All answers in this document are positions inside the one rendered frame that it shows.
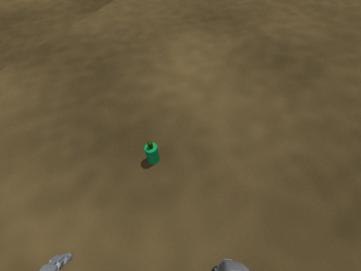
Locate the left robot hand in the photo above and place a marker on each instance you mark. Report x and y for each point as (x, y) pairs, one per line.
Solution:
(57, 262)

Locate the bottle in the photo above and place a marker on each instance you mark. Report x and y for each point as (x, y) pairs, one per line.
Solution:
(152, 153)

